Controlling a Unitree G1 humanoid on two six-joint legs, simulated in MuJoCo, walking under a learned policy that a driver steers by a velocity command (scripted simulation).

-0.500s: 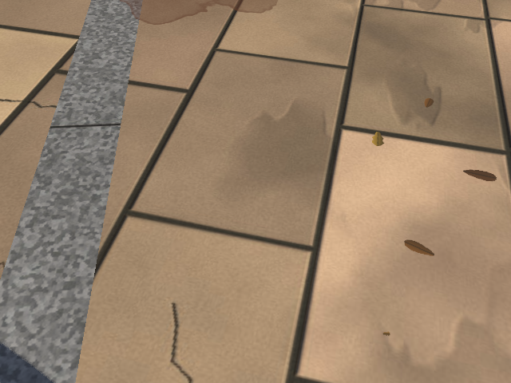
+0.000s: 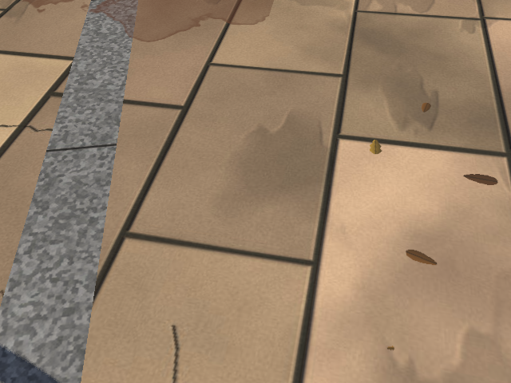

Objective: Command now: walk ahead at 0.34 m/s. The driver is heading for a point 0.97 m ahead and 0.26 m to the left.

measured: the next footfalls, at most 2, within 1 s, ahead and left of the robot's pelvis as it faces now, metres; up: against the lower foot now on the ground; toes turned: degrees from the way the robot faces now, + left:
right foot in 0.06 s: +0.07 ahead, -0.13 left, +0.00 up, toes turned -1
left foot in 0.54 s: +0.44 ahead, +0.11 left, +0.00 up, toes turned +3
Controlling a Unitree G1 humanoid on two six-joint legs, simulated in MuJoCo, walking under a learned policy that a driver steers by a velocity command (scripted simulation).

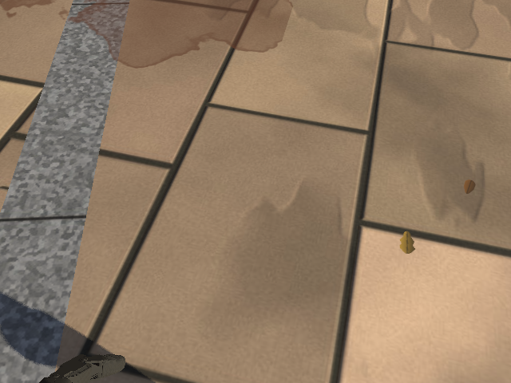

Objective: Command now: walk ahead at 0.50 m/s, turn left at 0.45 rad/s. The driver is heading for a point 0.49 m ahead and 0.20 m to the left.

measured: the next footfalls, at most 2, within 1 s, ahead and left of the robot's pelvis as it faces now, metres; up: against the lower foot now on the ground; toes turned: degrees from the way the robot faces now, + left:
right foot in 0.06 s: +0.21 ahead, -0.14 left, +0.00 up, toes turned +3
left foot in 0.58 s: +0.42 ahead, +0.18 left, +0.00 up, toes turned +24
